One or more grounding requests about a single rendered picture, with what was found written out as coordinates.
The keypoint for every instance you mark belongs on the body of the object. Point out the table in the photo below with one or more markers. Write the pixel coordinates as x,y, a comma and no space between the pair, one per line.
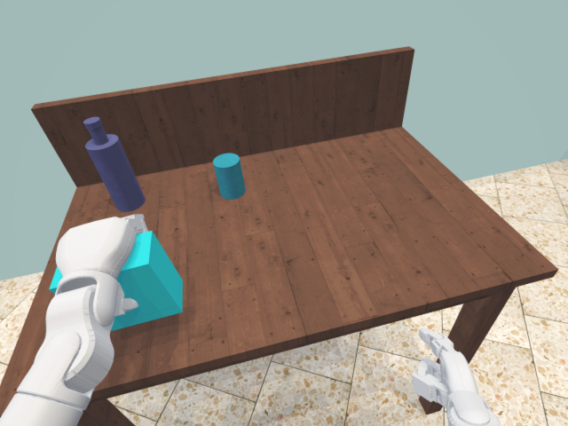
347,222

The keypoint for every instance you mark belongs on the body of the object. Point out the robot right forearm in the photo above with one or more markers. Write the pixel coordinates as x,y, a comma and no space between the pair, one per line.
466,408

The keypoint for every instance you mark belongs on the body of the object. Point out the robot left forearm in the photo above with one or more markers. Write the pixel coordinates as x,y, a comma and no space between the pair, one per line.
75,357

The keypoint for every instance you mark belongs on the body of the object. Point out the sponge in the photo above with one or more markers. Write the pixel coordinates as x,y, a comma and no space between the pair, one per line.
149,278

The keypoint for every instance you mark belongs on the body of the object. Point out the left robot hand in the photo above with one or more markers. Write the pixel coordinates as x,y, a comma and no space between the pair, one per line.
105,246

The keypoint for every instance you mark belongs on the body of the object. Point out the right robot hand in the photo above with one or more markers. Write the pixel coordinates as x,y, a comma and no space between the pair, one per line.
435,382

